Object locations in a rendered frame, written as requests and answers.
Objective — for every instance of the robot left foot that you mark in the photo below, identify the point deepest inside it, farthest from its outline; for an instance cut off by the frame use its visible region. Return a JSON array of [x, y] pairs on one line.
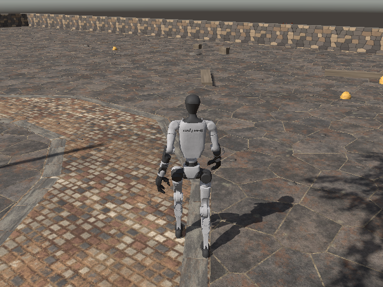
[[178, 232]]

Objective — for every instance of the robot left hand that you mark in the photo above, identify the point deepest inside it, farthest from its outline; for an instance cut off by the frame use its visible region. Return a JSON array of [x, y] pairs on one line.
[[159, 181]]

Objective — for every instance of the right robot upper arm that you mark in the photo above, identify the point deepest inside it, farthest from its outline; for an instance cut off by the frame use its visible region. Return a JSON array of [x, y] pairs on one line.
[[210, 125]]

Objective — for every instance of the right robot thigh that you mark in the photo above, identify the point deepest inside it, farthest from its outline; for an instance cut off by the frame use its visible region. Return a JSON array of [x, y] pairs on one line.
[[205, 189]]

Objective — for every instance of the robot right hand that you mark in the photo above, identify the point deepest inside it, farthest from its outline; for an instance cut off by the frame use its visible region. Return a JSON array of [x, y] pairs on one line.
[[218, 164]]

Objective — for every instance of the right robot forearm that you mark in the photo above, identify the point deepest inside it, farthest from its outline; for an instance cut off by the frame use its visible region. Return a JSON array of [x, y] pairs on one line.
[[217, 155]]

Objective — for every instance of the left robot upper arm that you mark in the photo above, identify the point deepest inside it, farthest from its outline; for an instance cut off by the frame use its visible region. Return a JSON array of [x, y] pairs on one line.
[[173, 126]]

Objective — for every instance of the left robot forearm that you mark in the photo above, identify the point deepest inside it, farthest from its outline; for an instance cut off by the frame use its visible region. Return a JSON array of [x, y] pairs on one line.
[[164, 163]]

